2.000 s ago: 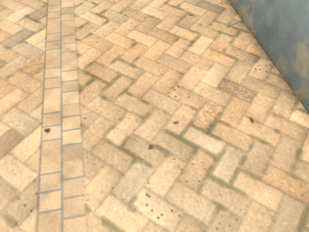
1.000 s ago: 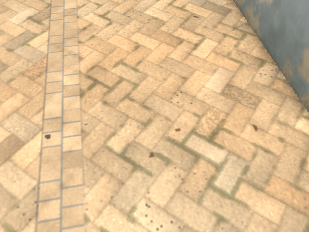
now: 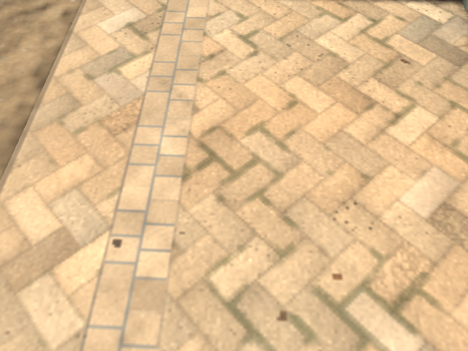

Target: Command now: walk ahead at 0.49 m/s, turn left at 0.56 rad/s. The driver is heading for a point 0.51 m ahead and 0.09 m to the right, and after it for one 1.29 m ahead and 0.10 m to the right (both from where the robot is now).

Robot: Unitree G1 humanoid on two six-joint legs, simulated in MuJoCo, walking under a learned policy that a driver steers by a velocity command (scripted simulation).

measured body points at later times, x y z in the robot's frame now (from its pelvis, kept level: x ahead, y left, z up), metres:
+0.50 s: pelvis +0.31 -0.02 +0.00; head +0.34 -0.03 +0.45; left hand +0.49 +0.21 -0.11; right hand +0.27 -0.29 -0.14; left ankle +0.09 +0.04 -0.68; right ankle +0.40 -0.08 -0.72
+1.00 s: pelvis +0.61 -0.04 +0.00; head +0.65 -0.04 +0.45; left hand +0.67 +0.25 -0.13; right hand +0.75 -0.32 -0.08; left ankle +0.74 +0.02 -0.72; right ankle +0.41 -0.08 -0.69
